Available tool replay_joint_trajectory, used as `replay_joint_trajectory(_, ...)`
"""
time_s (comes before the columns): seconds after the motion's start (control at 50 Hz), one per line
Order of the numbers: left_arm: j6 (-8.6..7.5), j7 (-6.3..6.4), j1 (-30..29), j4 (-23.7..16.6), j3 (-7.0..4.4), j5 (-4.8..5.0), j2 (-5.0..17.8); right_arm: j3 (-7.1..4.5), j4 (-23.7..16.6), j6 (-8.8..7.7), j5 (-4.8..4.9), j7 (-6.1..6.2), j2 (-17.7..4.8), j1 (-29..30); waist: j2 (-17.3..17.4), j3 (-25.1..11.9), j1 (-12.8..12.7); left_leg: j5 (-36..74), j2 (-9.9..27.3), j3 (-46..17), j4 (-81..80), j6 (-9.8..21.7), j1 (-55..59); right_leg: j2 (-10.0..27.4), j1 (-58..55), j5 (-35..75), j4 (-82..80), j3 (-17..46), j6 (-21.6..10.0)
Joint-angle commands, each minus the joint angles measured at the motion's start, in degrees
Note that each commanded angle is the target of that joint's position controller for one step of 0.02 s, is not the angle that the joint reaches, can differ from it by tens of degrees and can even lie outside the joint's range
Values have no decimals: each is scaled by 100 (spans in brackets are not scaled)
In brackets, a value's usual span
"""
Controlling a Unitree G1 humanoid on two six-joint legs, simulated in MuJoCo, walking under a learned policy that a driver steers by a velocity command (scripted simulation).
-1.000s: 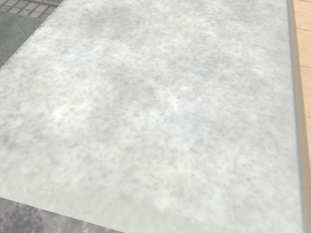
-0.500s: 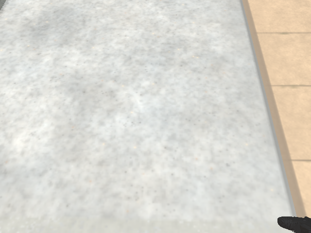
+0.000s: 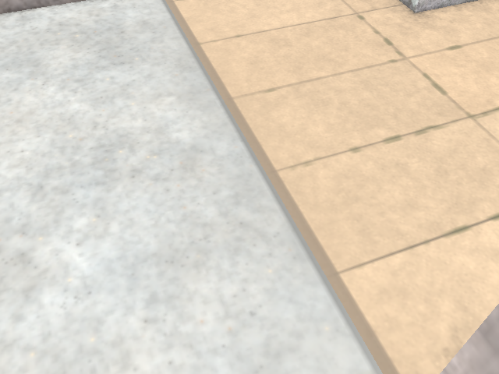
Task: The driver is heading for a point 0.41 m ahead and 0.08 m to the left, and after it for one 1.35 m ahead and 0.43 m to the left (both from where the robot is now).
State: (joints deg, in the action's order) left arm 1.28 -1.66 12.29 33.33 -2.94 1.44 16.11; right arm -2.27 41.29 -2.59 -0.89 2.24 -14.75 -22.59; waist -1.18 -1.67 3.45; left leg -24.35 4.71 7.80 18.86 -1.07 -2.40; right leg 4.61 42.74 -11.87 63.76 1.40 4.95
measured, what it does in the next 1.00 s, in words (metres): climbs, turning left: right foot, then left foot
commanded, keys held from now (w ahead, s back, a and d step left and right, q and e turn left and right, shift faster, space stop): w+e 0.06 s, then w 0.04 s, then w+q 0.42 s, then q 0.48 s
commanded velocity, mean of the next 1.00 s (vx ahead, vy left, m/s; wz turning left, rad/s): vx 0.34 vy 0.00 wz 0.22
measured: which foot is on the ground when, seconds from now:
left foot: down 0.00-0.12, up 0.14-0.62, down 0.64-1.00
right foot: up 0.00-0.10, down 0.12-0.66, up 0.68-1.00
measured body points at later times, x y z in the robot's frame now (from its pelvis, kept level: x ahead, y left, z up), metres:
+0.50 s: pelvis +0.24 -0.10 +0.01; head +0.26 -0.12 +0.46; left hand +0.27 +0.17 -0.10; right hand +0.41 -0.34 -0.10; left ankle +0.44 +0.06 -0.64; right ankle +0.12 -0.16 -0.73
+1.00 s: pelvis +0.46 -0.10 +0.03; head +0.50 -0.07 +0.48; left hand +0.56 +0.20 -0.07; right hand +0.69 -0.33 -0.06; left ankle +0.48 -0.01 -0.71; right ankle +0.61 -0.25 -0.65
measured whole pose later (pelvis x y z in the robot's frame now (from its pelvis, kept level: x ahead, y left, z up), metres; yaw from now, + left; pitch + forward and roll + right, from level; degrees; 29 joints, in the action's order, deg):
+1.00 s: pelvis +0.46 -0.10 +0.03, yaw +18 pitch +3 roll -1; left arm -1.4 2.0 5.0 37.9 -1.9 -0.5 15.2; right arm -4.8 35.3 1.4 0.9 0.5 -17.4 -10.8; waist -0.9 3.3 1.6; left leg -8.7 -7.8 -8.7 26.6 4.2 -20.0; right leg 2.0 35.9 -13.7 48.8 8.0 5.6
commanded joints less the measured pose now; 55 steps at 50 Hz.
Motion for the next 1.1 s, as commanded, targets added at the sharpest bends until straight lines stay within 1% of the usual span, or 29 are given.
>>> replay_joint_trajectory(0.02, -139, -116, -1058, -753, 56, 5, 151, -413, -307, -16, 122, -34, -1329, 323, 989, 749, 106, 296, 1303, -428, -1180, 975, -327, 89, -320, -750, -1250, -549, -251)
replay_joint_trajectory(0.08, -158, -131, -432, -561, -68, 17, 379, -460, -88, 45, 218, -101, -1404, 284, 911, 656, -252, 1905, 1350, -66, -300, 903, -400, -373, -1696, -991, -2267, -1043, -699)
replay_joint_trajectory(0.1, -182, -110, 657, -201, -285, 36, 695, -392, -19, 19, 151, -122, -1273, 298, 645, 82, -845, 3483, 1126, 231, 964, 793, -664, -801, -3156, -528, -2707, -1213, -908)
replay_joint_trajectory(0.12, -176, -54, 1686, 110, -497, 119, 1114, -250, -45, -57, 48, -135, -949, 142, 55, -617, -1308, 3252, 772, 453, 2710, 529, -1652, -710, -4943, -271, -2807, -599, -1048)
replay_joint_trajectory(0.14, -135, 79, 1854, 33, -483, 175, 1707, 44, -264, -120, -298, -230, 18, -173, -1841, -1016, -737, -1239, 191, 145, 5145, 124, -3518, 799, -6003, -33, -2836, 1792, -1418)
replay_joint_trajectory(0.16, -229, 66, 1890, -246, -410, 121, 1572, -11, -265, -301, 212, -295, -308, -377, -1640, -2365, -973, -1112, -396, -1285, 6317, 0, -4297, 2052, -6337, -2687, -4780, 4919, -2454)
replay_joint_trajectory(0.18, -366, -17, 1684, -110, -314, 62, 1213, -208, -492, -366, 524, -242, -966, 934, -360, -1136, -1253, -542, -229, -1360, 6791, 77, -4977, 1953, -5594, -3254, -5263, 4549, -2179)
replay_joint_trajectory(0.2, -456, -19, 1397, 74, -263, 2, 1102, -188, -679, -408, 499, -182, -875, 1365, -371, -345, -1060, 59, 29, -1244, 6679, 190, -5314, 1859, -4893, -2744, -5124, 3661, -2032)
replay_joint_trajectory(0.22, -516, -36, 974, 93, -175, -98, 830, -154, -561, -381, 303, -148, -804, 1294, -109, -91, -816, 747, 284, -1309, 6406, 221, -4950, 1664, -4181, -1822, -5023, 2897, -1872)
replay_joint_trajectory(0.24, -568, -31, 611, 103, -103, -191, 616, -207, -465, -322, 234, -161, -824, 985, -301, 47, -487, 1242, 381, -1392, 6162, 223, -4509, 1360, -3658, -1121, -5046, 2104, -1733)
replay_joint_trajectory(0.28, -647, 19, 461, 220, -33, -267, 352, -233, -217, -95, 304, -197, -647, 551, -393, 141, -256, 1584, 235, -1582, 6283, 218, -4237, 1138, -3319, -276, -5197, 1132, -1478)
replay_joint_trajectory(0.3, -689, 50, 467, 330, -54, -175, 368, -229, -201, -69, 357, -211, -568, 617, -219, 268, -219, 1698, 202, -1654, 6107, 190, -4357, 1036, -3306, 108, -5321, 697, -1346)
replay_joint_trajectory(0.36, -721, 213, 651, 586, -110, -230, 440, -174, -246, 10, 212, -269, -332, 866, -272, 431, -243, 2367, -89, -1565, 5347, 68, -4573, 696, -3350, 1466, -5385, -400, -1033)
replay_joint_trajectory(0.4, -660, 324, 684, 682, -148, -290, 512, -168, -324, 40, 212, -298, -316, 1008, -290, 510, -239, 2618, -281, -1400, 4502, -19, -4469, 600, -3397, 2244, -5361, -768, -938)
replay_joint_trajectory(0.5, -590, 451, 886, 886, -232, -119, 707, -27, -721, 23, 244, -494, -37, 2182, -249, 746, -692, 2861, -222, -514, 2581, 127, -4338, 867, -4311, 2889, -5506, -1160, -786)
replay_joint_trajectory(0.56, -423, 531, 981, 978, -340, -75, 1026, -62, -889, -10, 183, -631, -143, 2349, -337, 577, -691, 2259, -625, 116, 1888, 380, -3939, 942, -5139, 5751, -4632, -1326, -736)
replay_joint_trajectory(0.6, -307, 613, 785, 966, -370, -39, 1200, -191, -853, 53, 212, -636, -416, 1685, -894, -8, -210, 1618, -956, 259, 1926, 641, -2906, 1078, -5293, 7465, -3516, -1299, -752)
replay_joint_trajectory(0.64, -404, 537, 381, 788, -353, 45, 1153, -525, -614, 135, 191, -466, -1117, 195, -657, -682, 680, 2431, -1041, -316, 995, 1135, -576, 691, -4297, 6137, -1401, -1313, -671)
replay_joint_trajectory(0.66, -543, 434, 547, 630, -141, -178, 359, -544, -592, 222, 184, -317, -1364, 156, 526, -934, 311, 4015, -88, -1663, 1338, 1489, 991, -25, -2576, 305, 346, -1075, -502)
replay_joint_trajectory(0.68, -674, 352, 1254, 454, -11, -194, 190, -594, -797, 122, -72, -310, -1699, 463, 1532, -1903, -245, 3701, 1454, -4995, 755, 2948, 2266, -1064, -749, -2697, 2480, 19, -285)
replay_joint_trajectory(0.7, -791, 260, 612, 474, -127, -156, 782, -508, -902, 84, -3, -317, -1247, 452, 469, -2072, 221, 3332, 1329, -4867, 139, 2678, 1792, -709, -667, -2227, 2756, 928, -381)
replay_joint_trajectory(0.72, -794, 267, 293, 257, -135, -39, 827, -430, -905, 18, 95, -335, -1079, 792, 196, -1135, -44, 3127, 1104, -4023, 35, 2359, 1001, -545, -498, -1769, 2335, 803, -379)
replay_joint_trajectory(0.74, -791, 324, 195, 248, -120, -127, 745, -406, -935, -28, 219, -363, -945, 1036, -415, -610, -306, 3073, 781, -3559, -101, 2099, 252, -340, -459, -1532, 1852, 654, -362)
replay_joint_trajectory(0.76, -720, 355, 197, 271, -136, -214, 787, -371, -1014, -59, 305, -342, -788, 1311, -354, -306, -455, 3397, 594, -3143, -141, 1989, -307, -183, -582, -1262, 1442, 611, -331)
replay_joint_trajectory(0.86, -454, 401, 158, 280, -45, -276, 424, -450, -925, -18, 118, -226, -1027, 1261, 181, -456, -568, 5448, 217, -2276, 58, 1905, -1210, -234, -1035, -878, -129, 337, 64)
replay_joint_trajectory(0.96, -280, 370, -316, 221, -38, -190, 374, -463, -1057, 374, 197, -142, -1061, 1398, 829, -819, -416, 3462, -117, -2310, 326, 1523, -1512, -491, -1568, 47, -1394, 236, 109)
replay_joint_trajectory(1.04, -305, 347, -670, 131, -123, -146, 422, -464, -1139, 411, 177, -178, -1038, 1374, 1172, -629, -279, 2776, -6, -3012, 633, 1356, -1271, -666, -1786, -267, -2391, 358, -31)
replay_joint_trajectory(1.08, -401, 299, -399, 222, -201, -154, 471, -431, -1222, 407, 221, -169, -934, 1552, 1186, -598, -498, 2818, -121, -3239, 1080, 1120, -1136, -675, -2360, 339, -3643, 327, -194)
replay_joint_trajectory(1.1, -443, 301, -227, 250, -248, -174, 596, -393, -1279, 412, 205, -163, -783, 1564, 1012, -581, -569, 2086, -326, -3163, 1493, 865, -1579, -201, -3011, 966, -4028, 571, -436)
Next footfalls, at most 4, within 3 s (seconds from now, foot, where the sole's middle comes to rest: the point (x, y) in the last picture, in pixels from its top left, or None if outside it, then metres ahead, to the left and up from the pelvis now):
0.12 right None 0.17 -0.16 -0.76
0.64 left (247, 373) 0.52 -0.01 -0.74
1.10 right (313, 324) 0.64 -0.20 -0.74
1.52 left None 0.46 0.01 -0.74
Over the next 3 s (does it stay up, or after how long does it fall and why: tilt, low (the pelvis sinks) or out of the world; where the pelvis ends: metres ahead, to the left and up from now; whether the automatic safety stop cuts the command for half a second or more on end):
stays up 0.83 0.19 0.04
